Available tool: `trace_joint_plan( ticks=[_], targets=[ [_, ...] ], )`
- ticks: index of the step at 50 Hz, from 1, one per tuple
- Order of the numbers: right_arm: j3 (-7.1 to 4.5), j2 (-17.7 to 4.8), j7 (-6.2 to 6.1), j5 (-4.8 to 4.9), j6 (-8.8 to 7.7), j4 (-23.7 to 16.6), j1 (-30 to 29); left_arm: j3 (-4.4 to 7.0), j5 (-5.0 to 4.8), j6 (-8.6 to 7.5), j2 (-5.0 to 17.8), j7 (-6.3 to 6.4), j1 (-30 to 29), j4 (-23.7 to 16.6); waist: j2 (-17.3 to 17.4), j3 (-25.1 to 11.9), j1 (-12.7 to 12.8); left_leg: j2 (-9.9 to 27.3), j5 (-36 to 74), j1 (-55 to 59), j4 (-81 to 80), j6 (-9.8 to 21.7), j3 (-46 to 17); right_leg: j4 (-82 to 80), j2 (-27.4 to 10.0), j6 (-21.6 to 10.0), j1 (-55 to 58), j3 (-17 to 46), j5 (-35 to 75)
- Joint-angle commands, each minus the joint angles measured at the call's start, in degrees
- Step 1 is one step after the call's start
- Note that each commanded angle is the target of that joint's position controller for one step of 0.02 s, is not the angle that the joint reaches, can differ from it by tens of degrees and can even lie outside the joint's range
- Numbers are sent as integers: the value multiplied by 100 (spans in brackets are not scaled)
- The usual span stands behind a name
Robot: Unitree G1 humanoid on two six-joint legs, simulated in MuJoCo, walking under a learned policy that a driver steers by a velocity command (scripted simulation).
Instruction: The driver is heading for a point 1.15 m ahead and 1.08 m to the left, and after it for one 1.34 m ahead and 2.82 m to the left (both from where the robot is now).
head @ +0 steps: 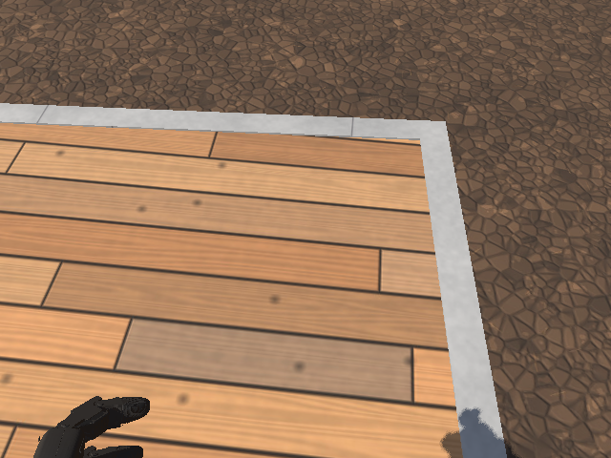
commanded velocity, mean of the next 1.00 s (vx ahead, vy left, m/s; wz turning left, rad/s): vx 0.50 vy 0.00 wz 0.59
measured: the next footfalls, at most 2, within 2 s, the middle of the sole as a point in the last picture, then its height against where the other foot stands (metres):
left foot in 0.52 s outside the picture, level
right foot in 1.00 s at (226, 351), level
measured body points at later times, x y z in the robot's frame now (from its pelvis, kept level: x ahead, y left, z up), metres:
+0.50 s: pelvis +0.25 +0.05 +0.00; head +0.29 +0.07 +0.45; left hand +0.18 +0.34 -0.13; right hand +0.55 -0.11 -0.07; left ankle +0.35 +0.18 -0.72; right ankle +0.12 -0.13 -0.72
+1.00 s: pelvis +0.53 +0.15 +0.00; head +0.55 +0.18 +0.45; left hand +0.60 +0.49 -0.07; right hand +0.73 -0.08 -0.10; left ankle +0.35 +0.18 -0.72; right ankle +0.70 +0.12 -0.73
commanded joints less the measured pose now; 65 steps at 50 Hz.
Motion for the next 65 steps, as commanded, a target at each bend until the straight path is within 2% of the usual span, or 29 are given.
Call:
trace_joint_plan(
  ticks=[1, 2, 3, 4, 5, 7, 12, 20, 23, 25, 26, 27, 28, 29, 30, 31, 32, 36, 41, 46, 49, 50, 51, 52, 53, 55, 57, 59, 65],
  targets=[
    [112, 15, 21, 117, -137, -731, 565, 507, 104, -6, 1684, 26, 2126, 166, -2141, -2158, 653, -110, -676, -3394, 3578, -115, 286, -671, -2609, -1534, 4992, 4106, -1533],
    [11, -641, -1, 183, -124, -547, 460, 365, -29, 30, 1056, 10, 1903, 12, -1337, -1621, 788, 403, -455, -4049, 4280, -168, 140, -902, -2569, -1358, 4672, 4224, -2705],
    [-64, -913, 8, 129, -90, -642, -191, 277, -50, 83, 727, 43, 1638, -63, -735, -882, 938, 590, 113, -4193, 4388, -200, 324, -976, -2319, -1090, 3909, 3226, -2540],
    [-67, -840, 2, 67, -63, -709, -484, 234, 9, 129, 681, 49, 1347, -91, -294, -463, 815, 797, 529, -3958, 4263, -229, 499, -1093, -2080, -966, 3121, 2513, -1797],
    [-81, -748, 21, 5, -60, -785, -664, 205, 40, 155, 590, 52, 1190, -46, -266, -160, 706, 958, 777, -3825, 3987, -230, 511, -1226, -1876, -944, 2571, 2018, -1237],
    [-65, -507, 80, 87, -3, -830, -554, 186, 63, 124, 535, 59, 1126, 27, -550, -68, 527, 1180, 967, -3443, 3670, -216, 619, -1511, -1638, -904, 2066, 1286, -735],
    [12, -297, 121, 51, 67, -1118, -968, 306, 15, 78, 870, 81, 1286, 207, -352, 18, 544, 1323, 1757, -3833, 2715, -358, 748, -1818, -1725, -1080, 2171, 289, 369],
    [109, -203, 397, 67, 3, -1539, -2180, 379, -110, 290, 1219, 134, 1729, 404, -326, 401, 942, 1068, 2662, -3446, 661, -156, 1462, -1659, -1731, -729, 2815, -901, 873],
    [-16, -461, 441, 27, 39, -1615, -1956, 448, -198, 403, 1463, 169, 1697, 404, -544, 157, 627, 642, 1798, -2743, 426, 162, 1855, -788, -1812, -570, 3187, -1203, 3086],
    [-307, -941, 377, 42, 78, -1232, -441, 423, -226, 482, 1442, 219, 1600, 363, -446, -653, -245, 137, 2031, -606, -71, 542, 2036, 1243, -1549, -319, 2630, -1508, 3929],
    [-489, -1442, 248, 59, 136, -1032, 443, 285, -35, 451, 1097, 227, 1725, 244, 333, -1183, -538, 941, 2107, 1201, -121, 901, 690, 3111, -1295, -48, 1062, -1512, 1715],
    [-497, -2009, 251, 76, 53, -1141, 107, 30, 108, 267, 355, 130, 2169, -135, 1666, -1804, 268, 2276, 983, 2770, -833, 1990, -2676, 4930, -120, 220, -1343, -686, -3215],
    [-343, -1448, 291, 42, -27, -1252, 308, 123, -132, 64, 921, 55, 1422, -202, 904, -2098, -273, 2414, 489, 2820, -1503, 1928, -3242, 5382, -215, 124, -1984, 319, -3083],
    [-246, -1170, 310, 0, -103, -1173, 101, 169, -289, -26, 1100, 24, 1006, -345, 688, -1250, -247, 2264, 1008, 2207, -1562, 1668, -2407, 5187, -434, 5, -2327, 262, -2507],
    [-188, -1016, 305, 20, -133, -1199, -253, 137, -189, -59, 1011, 64, 1011, -310, 215, -836, 35, 2017, 1590, 1335, -1541, 1483, -1758, 4682, -670, -20, -2005, 272, -2024],
    [-130, -852, 290, 0, -128, -1264, -642, 168, -38, -39, 1034, 101, 1064, -244, 147, -536, 285, 1790, 2199, 547, -1590, 1355, -1221, 4214, -824, 39, -1576, 268, -1765],
    [-85, -759, 265, -71, -131, -1356, -857, 199, -3, 32, 1069, 92, 1201, -226, 286, -449, 482, 1654, 2595, 41, -1714, 1322, -970, 4008, -922, 81, -1188, 309, -1581],
    [-112, -893, 135, -47, -174, -1253, -793, 148, 92, 232, 805, 108, 1015, -321, 244, -218, 574, 1385, 3399, -796, -1945, 1356, -392, 3050, -788, 406, -958, 121, -960],
    [-138, -981, 26, 20, -112, -1021, -354, 24, 34, 194, 552, 29, -69, -603, 436, 1, 148, 1009, 2731, -1033, -1791, 946, -85, 965, -353, 468, -500, 56, 698],
    [-131, -929, -4, 65, -34, -822, -38, 121, -51, 92, 819, -77, -326, -769, 614, 22, 94, 1311, 2347, -380, -1152, 802, -847, 215, -176, 246, -218, 256, 324],
    [-67, -728, -3, 19, 10, -828, -182, 264, -4, 16, 1015, -51, 654, -538, 804, -352, 590, 1107, 3195, -262, -280, 539, -826, -123, -155, -119, 1073, 32, 27],
    [51, -439, 21, -44, -13, -908, -200, 335, 109, -14, 1256, -21, 1436, -462, 499, -1076, 938, 825, 2943, -767, 1009, 324, -480, 89, -865, -489, 2449, 643, 48],
    [154, -119, 12, 69, -69, -953, 598, 477, 206, 38, 1753, -7, 2226, -263, -1083, -1965, 806, -6, 1108, -2727, 3107, -175, 272, -175, -2117, -1467, 4599, 3048, -846],
    [148, -418, 8, 124, -119, -871, 791, 427, 0, 75, 1438, -76, 2403, -138, -1661, -1957, 826, 63, -528, -3739, 4048, -275, 205, -844, -2536, -1720, 4826, 4604, -2193],
    [43, -827, 23, 146, -113, -869, 196, 310, -81, 113, 1018, -52, 2107, -199, -948, -1074, 951, 343, -119, -4131, 4436, -295, 141, -980, -2335, -1476, 4154, 3945, -2719],
    [43, -799, 35, -14, -130, -1093, -721, 202, 20, 207, 778, -19, 1579, -230, -293, -131, 810, 708, 586, -3955, 4014, -259, 504, -1171, -1840, -1217, 2653, 2549, -1791],
    [57, -589, 83, -18, -128, -1080, -676, 127, 67, 185, 620, -11, 1415, -197, -491, 23, 528, 976, 891, -3445, 3424, -228, 620, -1426, -1498, -1128, 1976, 1859, -927],
    [121, -382, 109, -27, -115, -1056, -642, 144, -11, 148, 697, -9, 1498, -101, -570, -19, 466, 1059, 975, -3343, 2942, -280, 818, -1596, -1449, -1236, 1840, 1471, -305],
    [278, -151, 206, -44, -224, -1263, -1693, 225, -122, 227, 1103, 34, 1816, 129, -404, 93, 782, 1008, 2620, -2932, 764, -389, 1194, -1785, -1244, -1087, 1776, 476, 371]
  ],
)
Over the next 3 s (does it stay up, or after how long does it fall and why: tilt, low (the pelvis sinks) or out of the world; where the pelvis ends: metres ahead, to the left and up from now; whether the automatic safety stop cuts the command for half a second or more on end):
stays up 1.13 1.00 0.00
